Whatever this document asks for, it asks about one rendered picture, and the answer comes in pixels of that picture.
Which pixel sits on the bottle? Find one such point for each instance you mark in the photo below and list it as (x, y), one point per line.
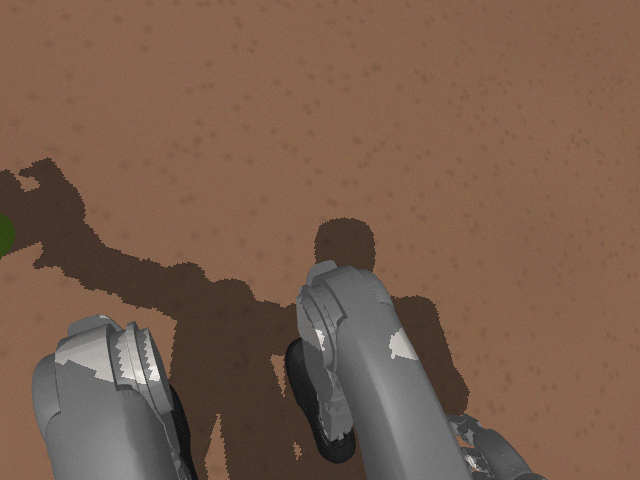
(7, 234)

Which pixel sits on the right robot hand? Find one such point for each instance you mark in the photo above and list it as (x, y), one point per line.
(493, 456)

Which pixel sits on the left robot foot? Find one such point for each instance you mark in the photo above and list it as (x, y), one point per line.
(183, 434)

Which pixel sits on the right robot foot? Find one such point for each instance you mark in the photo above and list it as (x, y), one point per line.
(306, 397)

